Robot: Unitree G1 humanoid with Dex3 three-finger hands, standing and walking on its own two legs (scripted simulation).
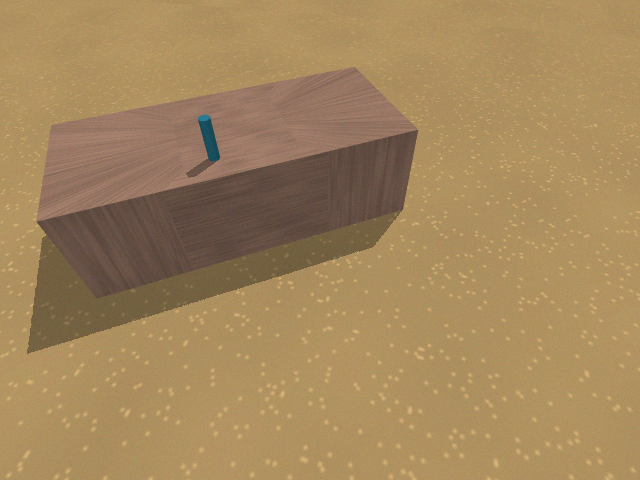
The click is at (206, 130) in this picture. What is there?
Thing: slim round
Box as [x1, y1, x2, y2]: [198, 115, 219, 161]
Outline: 201,115 198,117 198,121 208,157 212,161 217,160 219,158 210,118 208,115
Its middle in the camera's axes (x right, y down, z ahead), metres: -0.37 -0.35 +1.34
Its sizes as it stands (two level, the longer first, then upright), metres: 0.040 0.040 0.159
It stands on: a support 0.42 m high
